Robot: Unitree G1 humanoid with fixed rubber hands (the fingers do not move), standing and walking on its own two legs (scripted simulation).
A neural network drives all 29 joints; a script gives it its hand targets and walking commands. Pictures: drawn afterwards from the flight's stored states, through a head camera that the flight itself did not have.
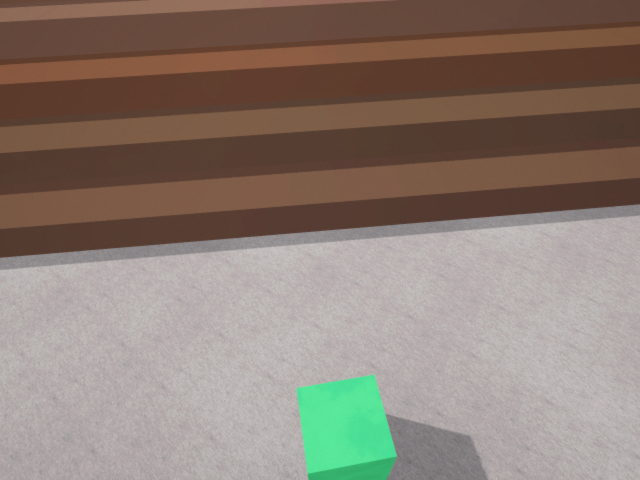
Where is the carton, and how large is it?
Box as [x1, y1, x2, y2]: [297, 375, 396, 479]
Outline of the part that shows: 374,375 297,388 308,479 386,479 396,455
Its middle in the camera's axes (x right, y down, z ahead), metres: +0.07 +0.53 +1.05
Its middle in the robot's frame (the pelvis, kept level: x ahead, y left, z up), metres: +0.39 -0.01 -0.66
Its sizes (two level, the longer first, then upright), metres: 0.210 0.200 0.250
